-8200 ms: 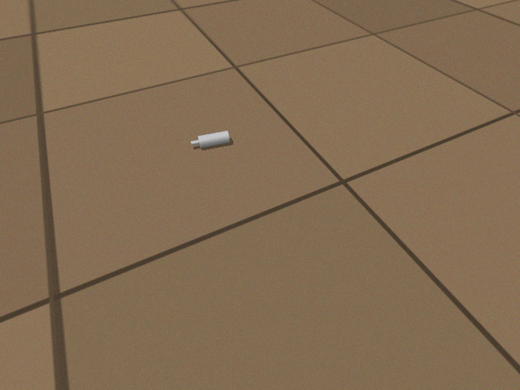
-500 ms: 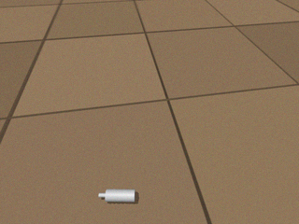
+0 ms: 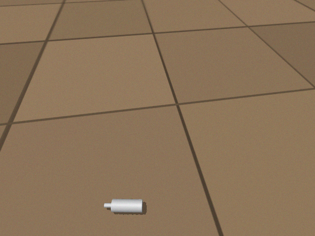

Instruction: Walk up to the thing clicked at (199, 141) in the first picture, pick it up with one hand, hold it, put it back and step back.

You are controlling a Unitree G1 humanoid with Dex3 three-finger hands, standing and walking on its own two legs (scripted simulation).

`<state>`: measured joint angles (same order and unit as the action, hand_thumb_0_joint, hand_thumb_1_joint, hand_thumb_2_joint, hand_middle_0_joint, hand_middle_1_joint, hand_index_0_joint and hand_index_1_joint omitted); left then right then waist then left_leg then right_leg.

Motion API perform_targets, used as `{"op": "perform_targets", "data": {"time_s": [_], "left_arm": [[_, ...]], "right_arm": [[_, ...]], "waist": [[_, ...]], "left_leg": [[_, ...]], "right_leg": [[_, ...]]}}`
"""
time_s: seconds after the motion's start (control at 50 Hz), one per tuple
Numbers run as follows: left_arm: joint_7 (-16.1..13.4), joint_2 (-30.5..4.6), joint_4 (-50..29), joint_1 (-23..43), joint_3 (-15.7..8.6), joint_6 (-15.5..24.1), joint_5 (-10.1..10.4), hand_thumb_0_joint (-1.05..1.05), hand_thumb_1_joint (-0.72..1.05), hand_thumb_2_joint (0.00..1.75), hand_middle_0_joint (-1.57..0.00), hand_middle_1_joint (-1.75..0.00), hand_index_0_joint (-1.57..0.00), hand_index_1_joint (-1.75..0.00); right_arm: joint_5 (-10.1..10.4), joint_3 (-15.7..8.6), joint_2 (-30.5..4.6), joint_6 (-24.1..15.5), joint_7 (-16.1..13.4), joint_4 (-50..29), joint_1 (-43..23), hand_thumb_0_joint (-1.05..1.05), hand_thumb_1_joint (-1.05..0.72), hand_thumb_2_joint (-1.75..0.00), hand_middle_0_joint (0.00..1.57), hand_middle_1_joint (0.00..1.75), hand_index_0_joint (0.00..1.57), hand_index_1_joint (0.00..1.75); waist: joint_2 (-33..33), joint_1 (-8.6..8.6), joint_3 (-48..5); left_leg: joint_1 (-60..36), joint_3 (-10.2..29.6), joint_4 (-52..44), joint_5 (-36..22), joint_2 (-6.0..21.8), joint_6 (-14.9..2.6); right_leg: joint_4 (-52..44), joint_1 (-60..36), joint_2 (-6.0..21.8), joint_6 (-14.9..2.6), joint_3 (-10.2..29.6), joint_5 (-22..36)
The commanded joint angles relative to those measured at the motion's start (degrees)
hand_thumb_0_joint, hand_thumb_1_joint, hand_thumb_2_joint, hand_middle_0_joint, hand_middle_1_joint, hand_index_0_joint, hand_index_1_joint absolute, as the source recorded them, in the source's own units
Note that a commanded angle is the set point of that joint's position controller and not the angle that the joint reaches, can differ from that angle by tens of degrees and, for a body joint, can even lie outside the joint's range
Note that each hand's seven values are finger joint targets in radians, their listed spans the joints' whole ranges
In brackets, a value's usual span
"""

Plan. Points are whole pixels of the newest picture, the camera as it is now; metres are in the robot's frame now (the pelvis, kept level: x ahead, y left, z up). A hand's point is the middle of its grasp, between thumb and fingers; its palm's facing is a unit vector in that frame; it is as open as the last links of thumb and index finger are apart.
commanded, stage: walk up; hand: left
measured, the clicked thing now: (123, 205) +0.42 +0.21 -0.75
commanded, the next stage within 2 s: stand in 1.86 s
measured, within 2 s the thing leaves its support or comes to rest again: neither
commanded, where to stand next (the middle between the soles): +0.03 -0.04 m, yaw -1 degrees
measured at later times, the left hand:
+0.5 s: hand out of the picture +0.07 +0.23 -0.17, palm faces -0.02 -0.94 -0.33, open 7.3 cm
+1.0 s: hand out of the picture +0.06 +0.21 -0.17, palm faces -0.01 -0.95 -0.31, open 7.3 cm
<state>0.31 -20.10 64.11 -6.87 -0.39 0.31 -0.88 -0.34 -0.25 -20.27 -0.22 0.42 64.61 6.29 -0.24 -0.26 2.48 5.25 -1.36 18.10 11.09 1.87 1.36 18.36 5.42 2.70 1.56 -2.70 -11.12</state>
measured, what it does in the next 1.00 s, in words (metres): stands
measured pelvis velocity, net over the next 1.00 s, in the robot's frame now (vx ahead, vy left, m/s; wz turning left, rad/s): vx -0.02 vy -0.04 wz -0.01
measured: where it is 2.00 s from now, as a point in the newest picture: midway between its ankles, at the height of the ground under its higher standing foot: outside the picture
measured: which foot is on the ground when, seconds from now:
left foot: down 0.00-1.00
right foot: down 0.00-1.00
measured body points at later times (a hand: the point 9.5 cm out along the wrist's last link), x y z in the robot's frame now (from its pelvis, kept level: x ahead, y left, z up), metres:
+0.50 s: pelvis -0.02 -0.03 -0.02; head +0.00 -0.02 +0.43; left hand +0.07 +0.28 -0.14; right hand +0.04 -0.35 -0.13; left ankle -0.01 +0.13 -0.75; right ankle -0.01 -0.13 -0.75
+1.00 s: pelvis -0.02 -0.04 -0.01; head +0.00 -0.03 +0.44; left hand +0.06 +0.26 -0.15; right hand +0.06 -0.34 -0.13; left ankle -0.03 +0.08 -0.75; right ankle -0.02 -0.14 -0.75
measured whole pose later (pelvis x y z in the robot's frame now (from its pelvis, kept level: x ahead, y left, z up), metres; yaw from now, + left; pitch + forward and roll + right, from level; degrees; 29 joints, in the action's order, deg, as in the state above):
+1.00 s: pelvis -0.02 -0.04 -0.01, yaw +0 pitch -3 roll +0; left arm 1.5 -20.3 56.9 -8.5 -1.5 -1.3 -0.4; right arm -0.5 -0.6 -19.8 -1.3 -0.2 57.0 9.9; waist 1.5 -1.0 5.8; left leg 8.4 -0.8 27.7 16.0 0.6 0.2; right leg 27.9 9.7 -1.1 -2.0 -2.1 -14.8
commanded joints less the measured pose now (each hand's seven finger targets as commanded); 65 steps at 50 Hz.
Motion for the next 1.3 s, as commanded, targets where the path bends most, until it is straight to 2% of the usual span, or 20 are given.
{"op": "perform_targets", "data": {"time_s": [0.0,0.22,0.36,0.42,0.46,0.5,0.54,0.58,0.6,0.62,0.64,0.72,0.76,0.78,0.8,0.82,0.84,0.9,0.94,1.28], "left_arm": [[0.2,-13.9,-5.6,1.4,-4.8,-1.1,-0.3,0.0,0.9,0.9,-0.2,-0.3,-0.2,-0.3],[1.3,-14.2,-9.9,-0.4,-5.9,-2.3,-0.9,0.0,0.9,0.9,-0.2,-0.3,-0.2,-0.3],[1.4,-15.3,-13.7,3.3,-6.3,-2.3,-1.1,0.0,0.9,0.9,-0.2,-0.3,-0.2,-0.3],[1.5,-14.7,-14.5,2.7,-6.4,-2.8,-1.0,0.0,0.9,0.9,-0.2,-0.3,-0.2,-0.3],[1.6,-13.2,-14.1,0.7,-6.5,-3.3,-0.7,0.0,0.9,0.9,-0.2,-0.3,-0.2,-0.3],[1.9,-12.5,-13.5,-3.6,-6.9,-3.4,-0.9,0.0,0.9,0.9,-0.2,-0.3,-0.2,-0.3],[2.0,-12.5,-13.1,-5.7,-7.2,-2.9,-0.9,0.0,0.9,0.9,-0.2,-0.3,-0.2,-0.3],[1.9,-16.9,-13.7,-5.0,-7.9,-2.0,-1.3,0.0,0.9,0.9,-0.2,-0.3,-0.2,-0.3],[1.9,-18.6,-15.2,-1.7,-8.2,-1.8,-1.0,0.0,0.9,0.9,-0.2,-0.3,-0.2,-0.3],[1.8,-18.3,-16.3,-1.7,-8.0,-1.6,-1.6,0.0,0.9,0.9,-0.2,-0.3,-0.2,-0.3],[1.5,-17.4,-17.2,-0.6,-7.8,-1.7,-1.7,0.0,0.9,0.9,-0.2,-0.3,-0.2,-0.3],[0.6,-13.9,-17.0,0.4,-6.0,-1.0,-1.5,0.0,0.9,0.9,-0.2,-0.3,-0.2,-0.3],[0.7,-13.2,-16.9,1.1,-5.2,-1.1,-0.2,0.0,0.9,0.9,-0.2,-0.3,-0.2,-0.3],[0.7,-11.5,-16.8,0.7,-4.4,-1.2,0.5,0.0,0.9,0.9,-0.2,-0.3,-0.2,-0.3],[0.7,-9.0,-17.0,0.0,-3.7,-1.2,1.2,0.0,0.9,0.9,-0.2,-0.3,-0.2,-0.3],[0.6,-9.7,-15.1,-2.2,-4.0,-1.7,1.4,0.0,0.9,0.9,-0.2,-0.3,-0.2,-0.3],[0.4,-11.7,-13.8,-1.9,-4.5,-1.7,0.7,0.0,0.9,0.9,-0.2,-0.3,-0.2,-0.3],[0.6,-12.3,-11.9,-0.2,-4.6,-0.2,0.5,0.0,0.9,0.9,-0.2,-0.3,-0.2,-0.3],[0.6,-13.1,-11.0,0.0,-4.3,0.1,0.5,0.0,0.9,0.9,-0.2,-0.3,-0.2,-0.3],[0.1,-11.6,-5.5,4.1,-3.8,1.0,0.5,0.0,0.9,0.9,-0.2,-0.3,-0.2,-0.3]], "right_arm": [[0.1,-3.9,-15.7,-1.9,-2.2,-4.4,0.7,0.0,-0.9,-0.9,0.2,0.3,0.2,0.3],[-0.3,-5.0,-15.2,-1.4,-2.7,-8.8,0.1,0.0,-0.9,-0.9,0.2,0.3,0.2,0.3],[-0.3,-4.5,-12.8,-1.2,-2.2,-9.1,4.2,0.0,-0.9,-0.9,0.2,0.3,0.2,0.3],[-0.7,-5.2,-15.8,-1.8,-2.5,-9.0,6.7,0.0,-0.9,-0.9,0.2,0.3,0.2,0.3],[-0.9,-5.8,-18.6,-2.1,-2.8,-10.0,5.6,0.0,-0.9,-0.9,0.2,0.3,0.2,0.3],[-1.3,-6.2,-19.8,-2.3,-2.9,-12.5,1.3,0.0,-0.9,-0.9,0.2,0.3,0.2,0.3],[-1.3,-5.7,-18.3,-2.1,-2.9,-13.7,-0.4,0.0,-0.9,-0.9,0.2,0.3,0.2,0.3],[-0.2,-5.0,-14.5,-1.4,-2.7,-14.5,0.4,0.0,-0.9,-0.9,0.2,0.3,0.2,0.3],[0.0,-4.6,-13.0,-0.8,-3.0,-14.5,1.6,0.0,-0.9,-0.9,0.2,0.3,0.2,0.3],[-0.3,-4.9,-13.2,-0.4,-3.2,-14.0,3.1,0.0,-0.9,-0.9,0.2,0.3,0.2,0.3],[-0.1,-5.0,-13.6,-0.3,-3.3,-13.6,4.6,0.0,-0.9,-0.9,0.2,0.3,0.2,0.3],[-0.1,-4.2,-11.7,-2.0,-2.6,-12.0,8.4,0.0,-0.9,-0.9,0.2,0.3,0.2,0.3],[-1.0,-4.2,-10.7,-2.7,-2.5,-10.8,10.4,0.0,-0.9,-0.9,0.2,0.3,0.2,0.3],[-1.6,-4.6,-11.8,-3.0,-2.5,-10.9,10.1,0.0,-0.9,-0.9,0.2,0.3,0.2,0.3],[-2.2,-5.1,-14.8,-3.4,-2.7,-12.0,8.0,0.0,-0.9,-0.9,0.2,0.3,0.2,0.3],[-1.5,-5.2,-17.7,-3.5,-2.4,-13.3,3.0,0.0,-0.9,-0.9,0.2,0.3,0.2,0.3],[-1.2,-5.2,-17.8,-3.6,-2.0,-13.4,1.2,0.0,-0.9,-0.9,0.2,0.3,0.2,0.3],[-0.4,-3.8,-13.9,-3.2,-1.8,-12.5,1.1,0.0,-0.9,-0.9,0.2,0.3,0.2,0.3],[0.1,-3.2,-12.5,-2.7,-1.7,-12.1,1.1,0.0,-0.9,-0.9,0.2,0.3,0.2,0.3],[-0.4,-2.2,-11.7,-2.3,-1.5,-7.0,-1.9,0.0,-0.9,-0.9,0.2,0.3,0.2,0.3]], "waist": [[1.6,0.67,-3.7],[-0.9,0.16,-4.0],[7.7,1.19,-1.9],[3.2,1.63,-1.9],[-4.7,0.61,-1.8],[-8.6,-1.64,-2.2],[-8.5,-3.15,-2.6],[3.3,-2.14,-1.6],[8.4,-1.44,-1.0],[8.7,-1.95,0.1],[8.5,-1.51,2.1],[9.3,0.26,-2.6],[6.7,1.98,-4.8],[3.1,1.96,-5.7],[-3.9,0.47,-5.8],[-5.7,-1.97,-3.7],[-5.3,-1.51,-2.9],[-4.5,-1.1,-3.9],[-3.8,-0.41,-4.0],[1.4,-0.18,-2.6]], "left_leg": [[-0.3,5.5,0.5,-19.2,8.3,-4.12],[5.7,5.4,4.1,-4.6,6.8,-5.08],[3.4,-0.8,13.2,5.7,-0.1,-2.62],[2.0,5.5,6.3,-4.6,5.6,-4.63],[6.0,15.5,1.1,-6.6,14.2,-10.76],[10.4,16.9,2.6,-8.6,18.2,-14.58],[13.8,10.7,7.7,-10.0,13.6,-10.76],[15.6,0.7,21.7,0.2,1.5,-3.56],[15.7,-2.2,28.8,18.4,-2.5,-2.77],[15.0,1.5,35.1,24.1,-2.5,-3.11],[16.1,4.1,37.8,23.2,-2.2,-3.49],[12.3,2.8,20.9,16.9,0.3,-2.89],[3.6,1.4,4.8,4.4,-1.0,-3.0],[-1.8,5.7,-0.1,-4.4,2.1,-3.88],[-3.6,18.6,-2.6,-13.5,11.7,-6.54],[1.4,23.0,-1.3,-11.9,17.6,-12.41],[5.9,20.3,1.2,-13.0,17.2,-14.06],[3.1,7.8,5.9,-20.5,7.6,-5.56],[4.6,6.3,3.3,-8.0,5.0,-3.71],[-0.3,4.9,-1.2,-5.4,5.2,-2.87]], "right_leg": [[2.7,1.4,3.0,-2.72,2.8,12.3],[5.6,2.5,3.3,-5.16,5.3,8.7],[0.3,10.2,8.9,-9.77,10.8,1.8],[7.1,11.9,4.1,-6.13,6.5,0.8],[17.6,10.3,-1.4,-3.51,3.2,-6.0],[22.2,7.0,-1.2,-3.5,4.3,-15.3],[15.5,2.2,-0.8,-4.7,4.3,-9.3],[1.8,3.2,7.6,-8.87,16.4,4.9],[-1.1,6.8,13.0,-13.42,21.2,2.1],[-3.1,11.1,15.4,-16.29,24.6,-1.9],[-2.8,11.4,14.3,-16.61,22.9,-1.0],[4.7,4.3,10.6,-13.68,14.5,11.0],[10.8,5.4,9.4,-11.07,12.0,16.0],[12.9,8.5,7.8,-7.89,10.4,13.7],[16.8,12.4,1.9,-4.3,7.3,6.3],[15.2,11.1,-1.3,-2.64,4.8,-11.4],[16.1,5.5,0.0,-2.81,5.8,-16.0],[5.4,0.4,1.9,-4.16,7.1,8.4],[4.2,-0.8,3.7,-5.13,8.7,9.9],[-4.0,0.8,4.5,-4.21,10.2,8.8]]}}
